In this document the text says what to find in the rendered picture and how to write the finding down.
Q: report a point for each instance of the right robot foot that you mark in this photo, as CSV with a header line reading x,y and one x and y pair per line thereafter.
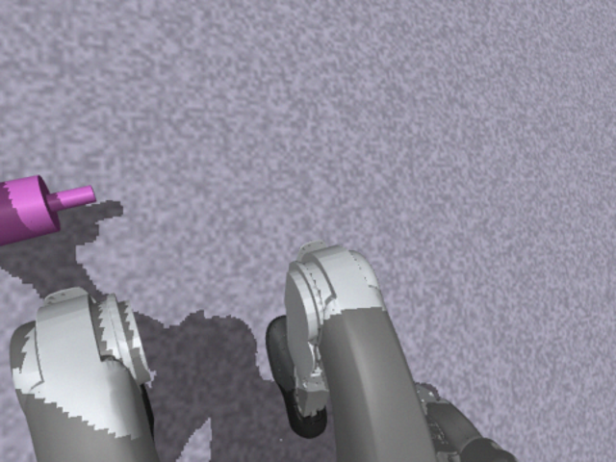
x,y
283,372

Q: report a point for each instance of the right robot arm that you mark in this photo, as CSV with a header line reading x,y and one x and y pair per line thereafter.
x,y
485,450

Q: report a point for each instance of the bottle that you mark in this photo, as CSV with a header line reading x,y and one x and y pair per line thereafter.
x,y
29,210

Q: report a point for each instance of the right robot hand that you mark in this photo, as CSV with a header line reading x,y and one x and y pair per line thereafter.
x,y
451,430

